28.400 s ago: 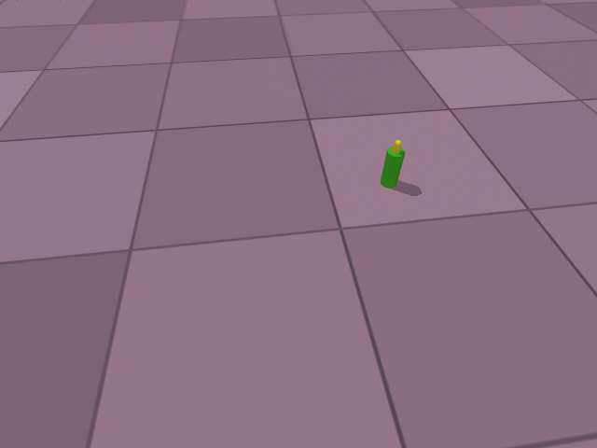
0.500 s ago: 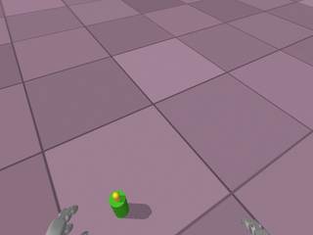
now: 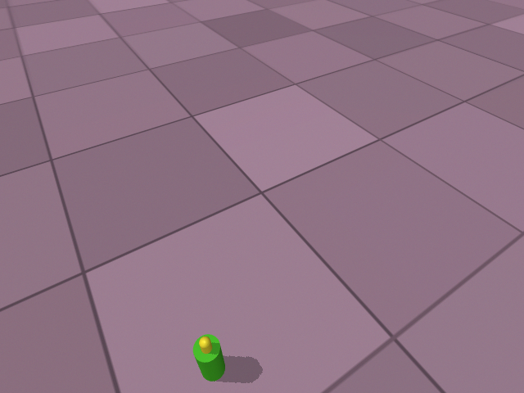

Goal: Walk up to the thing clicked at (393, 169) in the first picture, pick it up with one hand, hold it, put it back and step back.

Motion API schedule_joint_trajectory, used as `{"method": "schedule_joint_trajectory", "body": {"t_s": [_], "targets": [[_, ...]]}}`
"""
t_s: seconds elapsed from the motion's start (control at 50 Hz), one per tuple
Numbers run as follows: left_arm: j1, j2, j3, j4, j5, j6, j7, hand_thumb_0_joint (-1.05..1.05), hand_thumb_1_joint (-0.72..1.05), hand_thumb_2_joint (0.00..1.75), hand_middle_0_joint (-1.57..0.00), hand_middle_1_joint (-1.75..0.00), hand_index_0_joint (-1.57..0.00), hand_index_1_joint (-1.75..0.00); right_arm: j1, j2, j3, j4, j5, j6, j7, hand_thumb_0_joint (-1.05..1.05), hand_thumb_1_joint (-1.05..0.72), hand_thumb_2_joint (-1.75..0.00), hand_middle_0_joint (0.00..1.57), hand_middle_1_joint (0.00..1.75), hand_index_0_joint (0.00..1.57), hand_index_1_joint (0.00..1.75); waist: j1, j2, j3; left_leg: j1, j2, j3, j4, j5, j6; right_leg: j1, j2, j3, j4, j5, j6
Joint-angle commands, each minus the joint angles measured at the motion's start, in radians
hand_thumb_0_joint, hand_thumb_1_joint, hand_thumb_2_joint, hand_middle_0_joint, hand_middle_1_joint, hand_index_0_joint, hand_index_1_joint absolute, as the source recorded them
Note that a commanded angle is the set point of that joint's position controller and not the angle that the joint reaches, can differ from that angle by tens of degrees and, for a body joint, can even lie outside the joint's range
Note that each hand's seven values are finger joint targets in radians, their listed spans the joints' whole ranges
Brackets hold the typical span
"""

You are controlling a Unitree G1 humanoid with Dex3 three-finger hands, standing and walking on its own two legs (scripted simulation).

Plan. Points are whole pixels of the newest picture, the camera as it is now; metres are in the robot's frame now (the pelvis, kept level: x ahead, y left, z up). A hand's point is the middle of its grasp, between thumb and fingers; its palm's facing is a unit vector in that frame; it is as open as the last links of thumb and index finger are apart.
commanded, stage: stand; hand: left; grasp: from the side
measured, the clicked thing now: (209, 355) +0.41 +0.19 -0.64
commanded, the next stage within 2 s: step back in 1.58 s
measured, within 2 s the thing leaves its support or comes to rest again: neither
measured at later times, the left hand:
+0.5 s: hand out of the picture +0.04 +0.23 -0.15, palm faces -0.01 -0.94 -0.35, open 7.4 cm
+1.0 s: hand out of the picture +0.11 +0.23 -0.15, palm faces -0.01 -0.94 -0.34, open 7.4 cm
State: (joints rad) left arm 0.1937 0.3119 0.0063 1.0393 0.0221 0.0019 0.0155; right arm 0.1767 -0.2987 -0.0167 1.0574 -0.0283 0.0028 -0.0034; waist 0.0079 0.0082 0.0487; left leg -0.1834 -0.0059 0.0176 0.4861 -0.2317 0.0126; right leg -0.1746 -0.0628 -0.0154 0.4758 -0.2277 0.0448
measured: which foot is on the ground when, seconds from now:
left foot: down 0.00-1.00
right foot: down 0.00-1.00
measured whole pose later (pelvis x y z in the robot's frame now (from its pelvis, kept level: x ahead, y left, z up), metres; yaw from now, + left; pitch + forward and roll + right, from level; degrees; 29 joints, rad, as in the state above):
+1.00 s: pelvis +0.02 -0.02 +0.01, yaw -1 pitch -3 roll +0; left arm 0.09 0.32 0.02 1.15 0.01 -0.01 0.00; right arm 0.11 -0.34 -0.01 1.15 -0.01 -0.01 0.00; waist -0.01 0.02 0.06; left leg -0.09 0.02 0.02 0.33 -0.18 -0.02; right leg -0.10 -0.03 -0.02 0.34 -0.18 0.02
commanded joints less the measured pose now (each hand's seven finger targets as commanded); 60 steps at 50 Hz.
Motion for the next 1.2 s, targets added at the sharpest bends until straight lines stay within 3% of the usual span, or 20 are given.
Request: {"method": "schedule_joint_trajectory", "body": {"t_s": [0.0, 0.06, 0.18, 0.32, 0.44, 0.66, 0.74, 0.82, 0.94, 1.08, 1.18], "targets": [[-0.038, 0.197, 0.034, -0.025, 0.003, -0.03, 0.013, 0.0, 0.9, 0.9, -0.2, -0.3, -0.2, -0.3, -0.058, -0.22, -0.042, -0.044, 0.002, -0.031, -0.016, 0.0, -0.9, -0.9, 0.2, 0.3, 0.2, 0.3, 0.004, 0.006, -0.01, -0.026, 0.113, -0.145, -0.201, -0.032, 0.013, 0.021, -0.048, 0.061, -0.113, 0.04, -0.053], [-0.046, 0.205, 0.033, -0.002, 0.006, -0.033, 0.013, 0.0, 0.9, 0.9, -0.2, -0.3, -0.2, -0.3, -0.07, -0.214, -0.04, -0.028, 0.004, -0.029, -0.013, 0.0, -0.9, -0.9, 0.2, 0.3, 0.2, 0.3, 0.003, -0.011, 0.0, -0.01, 0.109, -0.137, -0.206, -0.022, 0.011, 0.011, -0.053, 0.063, -0.134, 0.028, -0.049], [-0.045, 0.204, 0.032, 0.032, 0.006, -0.027, 0.008, 0.0, 0.9, 0.9, -0.2, -0.3, -0.2, -0.3, -0.088, -0.228, -0.045, -0.007, 0.003, -0.023, -0.011, 0.0, -0.9, -0.9, 0.2, 0.3, 0.2, 0.3, 0.006, 0.017, 0.015, -0.036, 0.115, -0.142, -0.24, -0.133, 0.009, 0.01, -0.046, 0.061, -0.156, -0.028, -0.048], [-0.07, 0.218, 0.033, 0.046, 0.004, -0.032, 0.007, 0.0, 0.9, 0.9, -0.2, -0.3, -0.2, -0.3, -0.075, -0.221, -0.039, 0.01, 0.007, -0.02, -0.007, 0.0, -0.9, -0.9, 0.2, 0.3, 0.2, 0.3, -0.008, -0.014, 0.003, -0.01, 0.104, -0.119, -0.209, -0.072, 0.007, -0.002, -0.061, 0.082, -0.192, -0.053, -0.049], [-0.084, 0.218, 0.034, 0.055, -0.003, -0.037, 0.007, 0.0, 0.9, 0.9, -0.2, -0.3, -0.2, -0.3, -0.072, -0.222, -0.032, 0.02, 0.007, -0.025, -0.006, 0.0, -0.9, -0.9, 0.2, 0.3, 0.2, 0.3, -0.008, -0.016, -0.033, 0.03, 0.112, -0.106, -0.197, 0.048, 0.008, 0.032, -0.075, 0.093, -0.194, 0.053, -0.053], [-0.093, 0.219, 0.037, 0.072, -0.006, -0.031, 0.003, 0.0, 0.9, 0.9, -0.2, -0.3, -0.2, -0.3, -0.08, -0.233, -0.024, 0.037, 0.01, -0.025, -0.011, 0.0, -0.9, -0.9, 0.2, 0.3, 0.2, 0.3, -0.005, -0.016, -0.019, 0.042, 0.119, -0.099, -0.214, 0.074, 0.0, 0.045, -0.068, 0.086, -0.204, 0.081, -0.05], [-0.113, 0.216, 0.041, 0.066, -0.005, -0.032, 0.006, 0.0, 0.9, 0.9, -0.2, -0.3, -0.2, -0.3, -0.095, -0.234, -0.025, 0.032, 0.01, -0.028, -0.012, 0.0, -0.9, -0.9, 0.2, 0.3, 0.2, 0.3, -0.005, -0.015, -0.058, 0.072, 0.13, -0.096, -0.199, 0.15, 0.002, 0.073, -0.076, 0.084, -0.192, 0.163, -0.051], [-0.122, 0.222, 0.044, 0.065, -0.007, -0.031, 0.003, 0.0, 0.9, 0.9, -0.2, -0.3, -0.2, -0.3, -0.087, -0.233, -0.022, 0.038, 0.011, -0.028, -0.013, 0.0, -0.9, -0.9, 0.2, 0.3, 0.2, 0.3, -0.008, -0.018, -0.047, 0.07, 0.129, -0.089, -0.21, 0.145, -0.001, 0.076, -0.073, 0.084, -0.197, 0.168, -0.05], [-0.13, 0.216, 0.044, 0.062, -0.008, -0.03, 0.004, 0.0, 0.9, 0.9, -0.2, -0.3, -0.2, -0.3, -0.101, -0.242, -0.024, 0.036, 0.013, -0.032, -0.015, 0.0, -0.9, -0.9, 0.2, 0.3, 0.2, 0.3, -0.004, -0.01, -0.083, 0.102, 0.14, -0.086, -0.2, 0.248, -0.001, 0.103, -0.075, 0.078, -0.183, 0.247, -0.05], [-0.136, 0.219, 0.042, 0.06, -0.007, -0.026, 0.001, 0.0, 0.9, 0.9, -0.2, -0.3, -0.2, -0.3, -0.109, -0.246, -0.023, 0.038, 0.012, -0.03, -0.015, 0.0, -0.9, -0.9, 0.2, 0.3, 0.2, 0.3, -0.004, -0.007, -0.044, 0.079, 0.136, -0.086, -0.226, 0.171, -0.008, 0.078, -0.069, 0.074, -0.204, 0.172, -0.045], [-0.137, 0.225, 0.044, 0.055, -0.007, -0.03, 0.002, 0.0, 0.9, 0.9, -0.2, -0.3, -0.2, -0.3, -0.108, -0.245, -0.026, 0.035, 0.012, -0.032, -0.014, 0.0, -0.9, -0.9, 0.2, 0.3, 0.2, 0.3, -0.01, -0.017, -0.089, 0.118, 0.143, -0.079, -0.206, 0.24, -0.001, 0.096, -0.076, 0.075, -0.186, 0.249, -0.05]]}}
